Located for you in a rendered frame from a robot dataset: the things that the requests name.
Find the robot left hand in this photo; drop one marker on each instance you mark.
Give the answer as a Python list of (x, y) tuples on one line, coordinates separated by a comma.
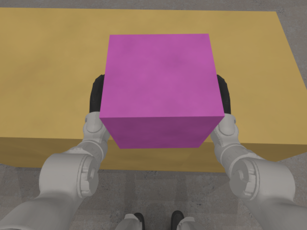
[(96, 94)]

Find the left robot forearm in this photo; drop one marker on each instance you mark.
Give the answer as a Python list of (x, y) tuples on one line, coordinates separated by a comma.
[(94, 142)]

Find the robot right hand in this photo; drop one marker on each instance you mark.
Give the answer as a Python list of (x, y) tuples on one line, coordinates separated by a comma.
[(224, 94)]

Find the carton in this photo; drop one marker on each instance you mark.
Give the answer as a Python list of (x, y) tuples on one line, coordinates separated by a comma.
[(160, 91)]

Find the robot right upper arm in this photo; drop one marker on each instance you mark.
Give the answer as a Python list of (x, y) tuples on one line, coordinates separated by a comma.
[(267, 189)]

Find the robot left upper arm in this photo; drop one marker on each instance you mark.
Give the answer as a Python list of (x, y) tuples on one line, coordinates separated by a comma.
[(66, 179)]

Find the left robot foot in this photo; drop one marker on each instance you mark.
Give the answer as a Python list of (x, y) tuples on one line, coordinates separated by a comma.
[(141, 219)]

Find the right robot forearm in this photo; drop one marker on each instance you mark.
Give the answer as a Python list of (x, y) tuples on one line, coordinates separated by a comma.
[(227, 147)]

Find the pedestal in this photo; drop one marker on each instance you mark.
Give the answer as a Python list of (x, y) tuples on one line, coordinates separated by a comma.
[(50, 58)]

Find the left robot shin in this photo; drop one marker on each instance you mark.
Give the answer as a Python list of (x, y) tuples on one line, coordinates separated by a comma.
[(130, 216)]

